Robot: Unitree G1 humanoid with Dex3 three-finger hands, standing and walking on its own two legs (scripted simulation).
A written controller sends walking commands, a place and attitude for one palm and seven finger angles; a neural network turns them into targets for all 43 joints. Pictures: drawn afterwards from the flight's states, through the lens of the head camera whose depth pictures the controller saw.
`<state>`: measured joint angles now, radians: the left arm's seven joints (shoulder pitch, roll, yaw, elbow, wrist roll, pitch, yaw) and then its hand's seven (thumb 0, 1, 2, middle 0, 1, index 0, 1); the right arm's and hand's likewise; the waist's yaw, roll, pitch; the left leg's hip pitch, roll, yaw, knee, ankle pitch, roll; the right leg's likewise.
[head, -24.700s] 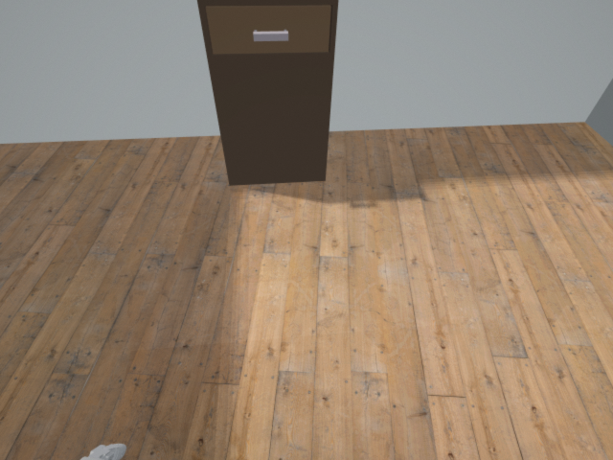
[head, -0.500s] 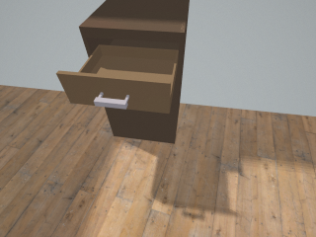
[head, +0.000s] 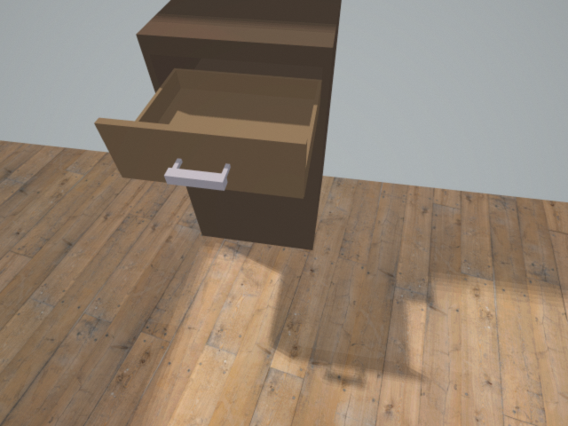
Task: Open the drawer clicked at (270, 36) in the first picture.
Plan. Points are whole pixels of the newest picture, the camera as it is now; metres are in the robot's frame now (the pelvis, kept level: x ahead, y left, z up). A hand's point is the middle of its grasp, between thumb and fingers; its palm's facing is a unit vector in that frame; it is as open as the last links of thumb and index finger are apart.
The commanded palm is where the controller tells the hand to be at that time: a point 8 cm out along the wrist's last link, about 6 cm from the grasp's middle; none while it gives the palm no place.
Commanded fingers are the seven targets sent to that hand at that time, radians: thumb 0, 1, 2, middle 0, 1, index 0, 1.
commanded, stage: look to check the result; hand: left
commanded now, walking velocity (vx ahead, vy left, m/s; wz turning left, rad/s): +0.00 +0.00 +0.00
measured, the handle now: (199, 172) +0.60 +0.22 -0.04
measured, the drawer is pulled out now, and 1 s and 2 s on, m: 0.30 0.30 0.30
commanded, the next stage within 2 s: stand and wait in 0.32 s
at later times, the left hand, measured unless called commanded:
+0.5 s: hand out of the picture +0.05 +0.20 -0.17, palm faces +0.02 -0.97 -0.25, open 7.3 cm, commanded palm none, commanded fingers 0.00 0.90 0.90 -0.20 -0.30 -0.20 -0.30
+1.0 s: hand out of the picture +0.08 +0.21 -0.16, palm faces +0.00 -0.96 -0.28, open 7.3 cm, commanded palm none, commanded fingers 0.00 0.90 0.90 -0.20 -0.30 -0.20 -0.30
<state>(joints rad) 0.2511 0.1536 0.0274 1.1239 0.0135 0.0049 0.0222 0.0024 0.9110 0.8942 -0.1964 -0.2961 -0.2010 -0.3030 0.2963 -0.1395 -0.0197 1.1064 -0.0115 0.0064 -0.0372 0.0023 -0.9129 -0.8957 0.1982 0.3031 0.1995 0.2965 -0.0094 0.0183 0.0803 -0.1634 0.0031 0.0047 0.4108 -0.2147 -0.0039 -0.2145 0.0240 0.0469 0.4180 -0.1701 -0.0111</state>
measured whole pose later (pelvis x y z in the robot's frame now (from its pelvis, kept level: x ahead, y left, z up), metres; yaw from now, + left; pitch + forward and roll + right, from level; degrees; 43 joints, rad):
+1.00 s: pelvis +0.02 -0.01 +0.00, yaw +0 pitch -2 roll +0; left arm 0.14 0.25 0.03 1.12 0.01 -0.01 0.01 0.00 0.91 0.89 -0.20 -0.30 -0.20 -0.30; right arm 0.18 -0.25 -0.03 1.11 -0.01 0.00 -0.03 0.00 -0.91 -0.90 0.20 0.30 0.20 0.30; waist -0.01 0.02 0.08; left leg -0.10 0.01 0.00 0.34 -0.21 -0.01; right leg -0.16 0.03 0.04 0.36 -0.17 -0.02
